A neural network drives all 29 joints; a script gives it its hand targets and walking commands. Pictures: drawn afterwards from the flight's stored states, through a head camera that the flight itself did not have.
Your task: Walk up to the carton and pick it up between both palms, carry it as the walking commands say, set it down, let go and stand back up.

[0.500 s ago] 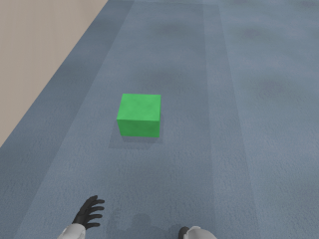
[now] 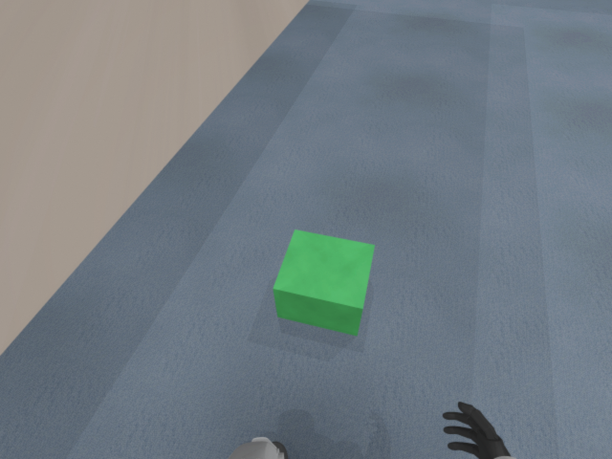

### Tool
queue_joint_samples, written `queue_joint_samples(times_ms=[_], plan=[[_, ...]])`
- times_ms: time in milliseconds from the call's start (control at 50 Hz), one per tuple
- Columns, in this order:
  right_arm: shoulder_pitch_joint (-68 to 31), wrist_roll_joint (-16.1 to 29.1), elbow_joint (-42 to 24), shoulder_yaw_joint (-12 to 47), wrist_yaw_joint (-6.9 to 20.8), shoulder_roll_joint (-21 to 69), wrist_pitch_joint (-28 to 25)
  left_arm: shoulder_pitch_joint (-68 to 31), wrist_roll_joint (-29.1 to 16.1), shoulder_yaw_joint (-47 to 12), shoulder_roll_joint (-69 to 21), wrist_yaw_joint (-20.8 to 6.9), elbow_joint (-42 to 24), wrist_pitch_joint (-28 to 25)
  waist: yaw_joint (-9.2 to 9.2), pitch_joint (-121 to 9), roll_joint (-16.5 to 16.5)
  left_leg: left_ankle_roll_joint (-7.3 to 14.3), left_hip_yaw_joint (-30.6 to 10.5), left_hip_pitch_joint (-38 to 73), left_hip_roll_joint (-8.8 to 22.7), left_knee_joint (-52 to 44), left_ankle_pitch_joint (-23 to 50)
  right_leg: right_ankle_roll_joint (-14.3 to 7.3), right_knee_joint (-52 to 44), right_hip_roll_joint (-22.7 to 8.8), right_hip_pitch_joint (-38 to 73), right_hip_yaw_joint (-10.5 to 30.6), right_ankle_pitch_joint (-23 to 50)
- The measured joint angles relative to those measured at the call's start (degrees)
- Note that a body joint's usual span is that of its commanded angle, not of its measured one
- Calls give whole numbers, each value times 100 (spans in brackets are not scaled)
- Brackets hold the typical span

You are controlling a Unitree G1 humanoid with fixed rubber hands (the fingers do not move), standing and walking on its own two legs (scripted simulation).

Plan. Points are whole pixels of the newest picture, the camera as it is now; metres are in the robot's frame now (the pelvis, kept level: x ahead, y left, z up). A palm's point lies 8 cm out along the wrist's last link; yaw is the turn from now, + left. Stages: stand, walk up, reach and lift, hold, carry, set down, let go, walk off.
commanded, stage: walk up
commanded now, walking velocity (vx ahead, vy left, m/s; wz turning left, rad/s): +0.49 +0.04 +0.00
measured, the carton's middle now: (325, 281) +0.78 +0.04 -0.67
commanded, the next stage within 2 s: none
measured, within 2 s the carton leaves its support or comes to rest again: neither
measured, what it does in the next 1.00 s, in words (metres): walks ahead: left foot, then right foot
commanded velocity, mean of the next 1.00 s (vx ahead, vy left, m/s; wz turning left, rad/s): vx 0.22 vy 0.00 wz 0.04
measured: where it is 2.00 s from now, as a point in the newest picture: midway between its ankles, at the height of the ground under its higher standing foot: (300, 443)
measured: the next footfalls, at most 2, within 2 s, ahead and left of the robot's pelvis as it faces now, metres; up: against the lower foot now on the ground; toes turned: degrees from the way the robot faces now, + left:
left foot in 0.04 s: +0.18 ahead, +0.13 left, +0.00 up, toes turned +8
right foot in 0.56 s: +0.32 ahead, -0.15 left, +0.00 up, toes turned -8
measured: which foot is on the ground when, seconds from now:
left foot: up 0.00-0.02, down 0.04-0.54, up 0.56-0.96, down 0.98-1.00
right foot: down 0.00-0.04, up 0.06-0.54, down 0.56-0.98, up 1.00-1.00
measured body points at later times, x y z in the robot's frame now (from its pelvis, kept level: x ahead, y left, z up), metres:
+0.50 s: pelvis +0.20 +0.00 +0.01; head +0.22 +0.01 +0.46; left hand +0.32 +0.23 -0.14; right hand +0.13 -0.24 -0.13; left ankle +0.14 +0.12 -0.74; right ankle +0.29 -0.15 -0.71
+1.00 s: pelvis +0.27 +0.04 -0.01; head +0.30 +0.05 +0.44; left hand +0.27 +0.30 -0.16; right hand +0.39 -0.22 -0.14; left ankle +0.32 +0.15 -0.74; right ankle +0.29 -0.14 -0.73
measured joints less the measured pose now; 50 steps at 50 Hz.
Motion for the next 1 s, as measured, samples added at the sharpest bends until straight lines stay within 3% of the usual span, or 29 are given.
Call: queue_joint_samples(times_ms=[40,80,120,180,240,340,500,540,600,640,700,760,860,940,1000], plan=[[-28,-42,-20,-45,-67,-10,-136,15,-34,7,35,3,6,39,26,-47,-41,211,121,378,-116,-340,88,26,769,-138,-173,105,-475],[82,-62,0,-127,-151,-11,-235,-268,-73,27,116,9,-26,97,-10,33,-126,400,160,325,-180,99,-85,-148,2647,-196,-920,460,-686],[396,-28,100,-132,-200,-32,-271,-608,-72,75,227,11,-132,119,-45,58,-180,416,157,537,-193,62,-345,-253,4203,-83,-1724,720,-538],[923,33,305,-114,-248,-35,-295,-1028,-13,124,351,-8,-300,169,-274,44,-239,342,83,1023,-231,-426,-331,-263,4857,-78,-2538,742,-79],[1400,68,485,-98,-277,-8,-340,-1363,26,148,416,-51,-403,320,-481,32,-236,348,-3,1442,-204,-835,-318,-194,4659,-69,-3053,732,252],[1965,49,693,-94,-344,109,-337,-1794,15,127,433,-138,-466,525,-668,55,-244,235,-40,1986,-105,-1271,-380,-65,3829,-67,-3449,653,817],[2298,-9,895,-159,-380,157,-193,-2227,-36,17,216,-151,-612,456,-844,45,-196,-36,7,2497,-53,-1291,-811,-81,1786,-15,-2808,384,977],[2380,-3,963,-158,-393,142,-144,-2207,-23,14,185,-102,-623,329,-866,-45,-215,-97,-13,2423,-103,-860,-1162,-143,1218,-34,-2368,289,1081],[2199,-8,999,-128,-413,33,-24,-2097,32,31,61,-11,-536,190,-819,-17,-3,28,-344,1663,-102,1055,-2110,-354,1549,14,-2376,243,840],[1995,-10,957,-173,-382,-58,64,-1871,47,-1,20,55,-456,194,-743,-14,91,-13,-473,1102,-201,2184,-2074,-384,1443,-14,-2223,237,754],[1691,-25,838,-205,-292,-188,155,-1484,41,30,36,112,-290,186,-571,-51,140,-92,-454,510,-204,2702,-1582,-324,1077,-91,-1978,297,867],[1390,-41,702,-192,-246,-262,277,-1164,17,35,88,148,-175,200,-411,-53,133,-189,-542,166,-205,2558,-1024,-281,846,-164,-1824,366,922],[877,66,533,-108,-322,-258,330,-1052,43,9,112,169,-123,288,-247,28,94,-225,-600,311,-267,1182,-926,-192,703,-175,-1678,390,955],[655,104,310,-120,-250,-282,446,-1112,82,147,209,270,-308,444,-231,9,-40,-198,-439,481,-377,674,-1134,-6,944,-317,-1771,319,803],[651,67,243,-93,-273,-277,258,-1169,76,203,348,190,-356,573,-324,-2,-117,-3,-374,922,-288,-221,-247,26,1553,-318,-1942,310,313]])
